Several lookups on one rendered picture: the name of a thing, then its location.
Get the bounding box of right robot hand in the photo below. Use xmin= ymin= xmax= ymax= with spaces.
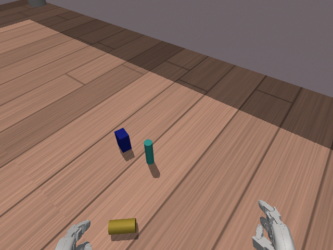
xmin=252 ymin=199 xmax=296 ymax=250

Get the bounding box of left robot hand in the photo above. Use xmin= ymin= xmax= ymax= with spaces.
xmin=55 ymin=220 xmax=92 ymax=250

